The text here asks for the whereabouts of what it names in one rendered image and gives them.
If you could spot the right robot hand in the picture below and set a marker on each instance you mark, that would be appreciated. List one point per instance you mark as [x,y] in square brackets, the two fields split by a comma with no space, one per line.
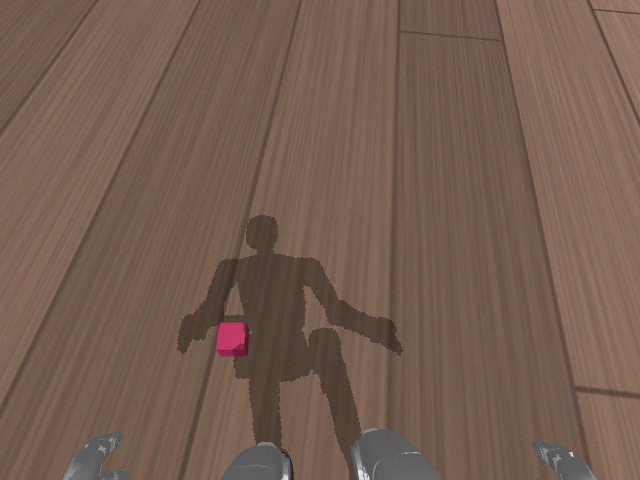
[561,460]

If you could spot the left robot hand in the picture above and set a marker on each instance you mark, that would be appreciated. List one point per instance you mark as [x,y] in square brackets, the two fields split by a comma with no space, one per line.
[88,464]

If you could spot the cube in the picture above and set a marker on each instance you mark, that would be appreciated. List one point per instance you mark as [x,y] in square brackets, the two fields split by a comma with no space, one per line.
[233,339]

